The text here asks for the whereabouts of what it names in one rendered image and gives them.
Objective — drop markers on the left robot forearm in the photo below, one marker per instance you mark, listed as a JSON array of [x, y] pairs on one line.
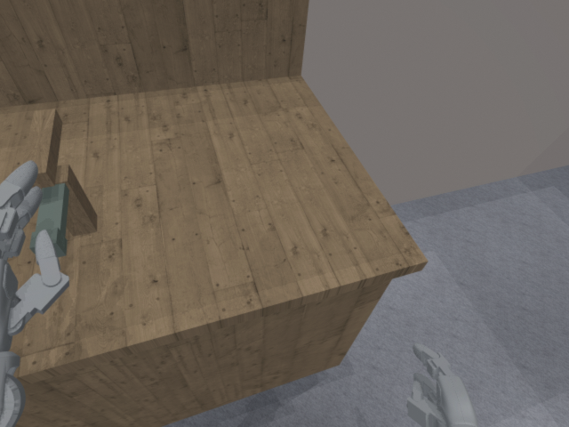
[[12, 393]]

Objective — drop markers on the tap lever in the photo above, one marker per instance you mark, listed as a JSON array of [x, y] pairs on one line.
[[52, 216]]

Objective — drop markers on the counter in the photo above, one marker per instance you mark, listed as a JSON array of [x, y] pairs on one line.
[[223, 237]]

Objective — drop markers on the left robot hand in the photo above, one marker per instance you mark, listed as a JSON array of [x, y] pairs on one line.
[[18, 203]]

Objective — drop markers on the right robot hand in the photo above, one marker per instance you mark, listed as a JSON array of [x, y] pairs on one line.
[[448, 402]]

